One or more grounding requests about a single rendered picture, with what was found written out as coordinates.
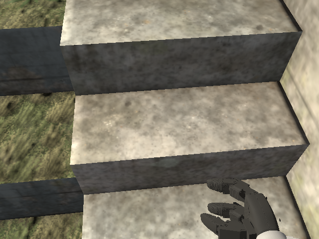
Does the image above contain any robot right hand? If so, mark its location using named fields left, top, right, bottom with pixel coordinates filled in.
left=200, top=177, right=281, bottom=239

